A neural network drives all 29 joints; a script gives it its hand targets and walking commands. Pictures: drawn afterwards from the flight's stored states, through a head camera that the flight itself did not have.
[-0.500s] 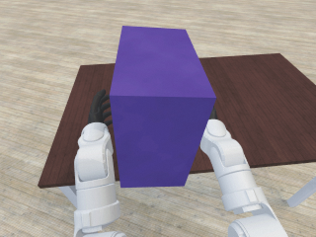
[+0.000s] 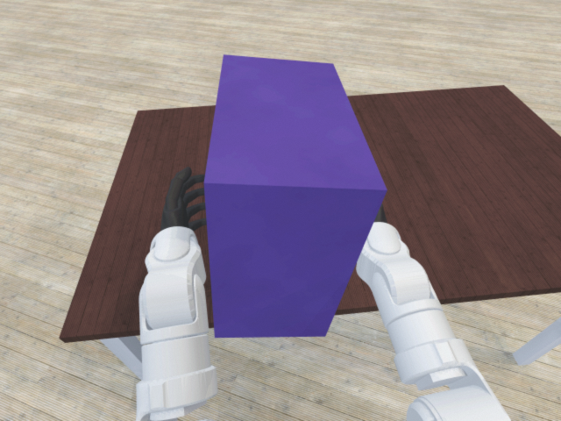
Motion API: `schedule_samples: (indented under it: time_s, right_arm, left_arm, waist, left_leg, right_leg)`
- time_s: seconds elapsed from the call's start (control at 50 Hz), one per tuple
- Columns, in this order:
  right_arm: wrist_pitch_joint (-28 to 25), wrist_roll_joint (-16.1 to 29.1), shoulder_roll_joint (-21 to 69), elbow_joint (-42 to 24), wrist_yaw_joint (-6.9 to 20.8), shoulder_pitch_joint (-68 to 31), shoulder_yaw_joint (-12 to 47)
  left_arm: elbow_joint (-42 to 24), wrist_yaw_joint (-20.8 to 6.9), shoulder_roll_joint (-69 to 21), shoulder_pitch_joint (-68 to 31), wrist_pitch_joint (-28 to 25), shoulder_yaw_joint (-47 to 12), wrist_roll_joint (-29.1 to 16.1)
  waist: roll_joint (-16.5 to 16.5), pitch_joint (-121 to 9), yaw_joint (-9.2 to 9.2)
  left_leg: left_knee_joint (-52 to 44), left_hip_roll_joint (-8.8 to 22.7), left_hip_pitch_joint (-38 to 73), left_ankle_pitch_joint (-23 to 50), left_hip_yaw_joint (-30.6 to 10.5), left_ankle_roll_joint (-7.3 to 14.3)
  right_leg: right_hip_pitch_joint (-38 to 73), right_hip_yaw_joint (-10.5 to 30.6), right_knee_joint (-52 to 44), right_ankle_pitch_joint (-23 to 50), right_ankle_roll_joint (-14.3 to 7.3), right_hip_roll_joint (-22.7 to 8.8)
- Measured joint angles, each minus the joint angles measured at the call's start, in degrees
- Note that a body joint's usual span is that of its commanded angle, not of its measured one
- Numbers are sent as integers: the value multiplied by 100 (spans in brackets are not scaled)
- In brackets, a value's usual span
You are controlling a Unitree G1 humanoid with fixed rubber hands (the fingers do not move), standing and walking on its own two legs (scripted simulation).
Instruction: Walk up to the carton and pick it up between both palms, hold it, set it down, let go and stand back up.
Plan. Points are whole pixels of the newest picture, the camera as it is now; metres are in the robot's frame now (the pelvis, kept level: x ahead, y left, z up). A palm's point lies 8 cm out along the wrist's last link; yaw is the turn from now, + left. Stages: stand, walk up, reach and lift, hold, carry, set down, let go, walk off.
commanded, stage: set down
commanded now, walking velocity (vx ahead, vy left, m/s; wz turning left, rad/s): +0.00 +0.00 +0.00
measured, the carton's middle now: (275, 197) +0.43 +0.00 +0.11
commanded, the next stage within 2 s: none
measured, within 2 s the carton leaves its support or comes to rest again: rests again in 1.84 s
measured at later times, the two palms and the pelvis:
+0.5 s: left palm (189, 231) +0.38 +0.12 +0.10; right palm (363, 219) +0.40 -0.14 +0.08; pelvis +0.01 +0.00 +0.00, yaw +1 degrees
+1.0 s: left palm (202, 235) +0.39 +0.11 +0.07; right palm (367, 217) +0.41 -0.15 +0.06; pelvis +0.01 +0.00 +0.00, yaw +1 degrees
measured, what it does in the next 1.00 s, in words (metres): stands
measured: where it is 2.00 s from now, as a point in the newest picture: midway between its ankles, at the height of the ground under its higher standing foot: outside the picture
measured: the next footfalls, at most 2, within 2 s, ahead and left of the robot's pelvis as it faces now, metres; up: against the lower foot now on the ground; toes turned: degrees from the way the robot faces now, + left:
none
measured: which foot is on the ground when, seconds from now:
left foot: down 0.00-1.00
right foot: down 0.00-1.00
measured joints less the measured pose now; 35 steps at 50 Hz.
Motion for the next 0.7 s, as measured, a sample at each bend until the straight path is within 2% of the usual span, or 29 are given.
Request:
schedule_samples:
  time_s: [0.18, 0.32, 0.46, 0.7]
  right_arm:
    - [-352, -241, 38, 189, 91, -7, -134]
    - [-645, -438, 33, 641, 185, -146, -282]
    - [-1032, -729, 77, 1225, 308, -289, -595]
    - [-1660, -1180, 21, 2199, 567, -620, -1196]
  left_arm:
    - [284, 36, 13, 31, -473, -24, -47]
    - [749, 56, -24, -68, -859, 103, -4]
    - [1438, 87, -61, -167, -1415, 280, 26]
    - [2710, 325, -132, -395, -2475, 574, -7]
  waist:
    - [21, -94, -2]
    - [53, -181, 40]
    - [70, -362, 121]
    - [170, -1021, 211]
  left_leg:
    - [0, 6, -200, -13, -60, -17]
    - [0, 5, -268, -36, -59, -15]
    - [1, 2, -477, -19, -62, -14]
    - [4, -14, -1149, 70, -111, -11]
  right_leg:
    - [-178, -60, -1, -35, -16, 7]
    - [-246, -59, -1, -56, -18, 6]
    - [-453, -62, -1, -40, -25, 4]
    - [-1105, -111, -2, 33, -29, -10]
